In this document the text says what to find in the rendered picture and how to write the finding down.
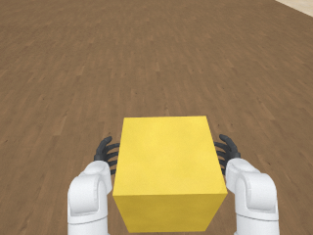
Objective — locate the carton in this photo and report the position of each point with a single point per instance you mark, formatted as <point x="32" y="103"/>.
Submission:
<point x="168" y="177"/>

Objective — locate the robot left forearm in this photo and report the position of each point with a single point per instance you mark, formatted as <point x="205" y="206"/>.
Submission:
<point x="87" y="200"/>

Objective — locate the robot right hand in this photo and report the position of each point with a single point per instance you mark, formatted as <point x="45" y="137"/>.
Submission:
<point x="231" y="151"/>

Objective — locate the robot left hand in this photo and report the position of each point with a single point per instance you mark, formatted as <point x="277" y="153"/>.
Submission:
<point x="101" y="153"/>

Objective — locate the robot right forearm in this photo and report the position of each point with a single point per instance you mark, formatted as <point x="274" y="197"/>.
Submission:
<point x="256" y="203"/>

